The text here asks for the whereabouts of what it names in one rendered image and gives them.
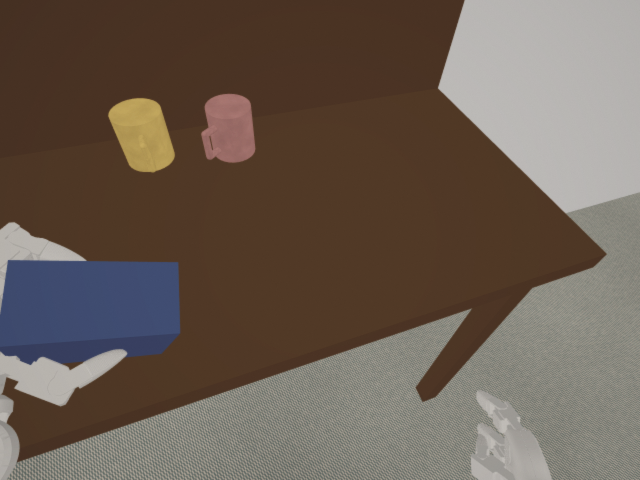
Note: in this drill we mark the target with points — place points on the robot left forearm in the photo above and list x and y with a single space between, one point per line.
9 442

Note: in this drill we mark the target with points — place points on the sponge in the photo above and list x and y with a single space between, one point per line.
71 311

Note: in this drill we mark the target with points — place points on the table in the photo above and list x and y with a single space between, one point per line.
372 204

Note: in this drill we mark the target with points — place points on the robot right hand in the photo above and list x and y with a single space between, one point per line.
517 456

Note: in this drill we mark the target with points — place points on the robot left hand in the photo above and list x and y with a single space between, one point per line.
45 378

